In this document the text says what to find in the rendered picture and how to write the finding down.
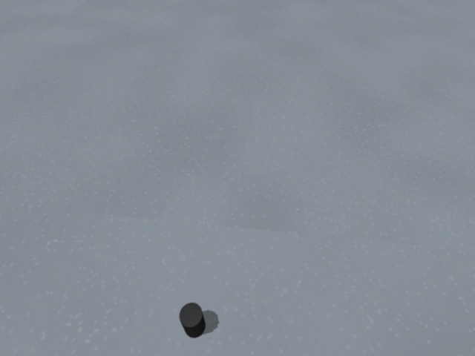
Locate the can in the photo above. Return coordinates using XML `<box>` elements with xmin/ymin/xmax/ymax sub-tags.
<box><xmin>180</xmin><ymin>303</ymin><xmax>206</xmax><ymax>338</ymax></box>

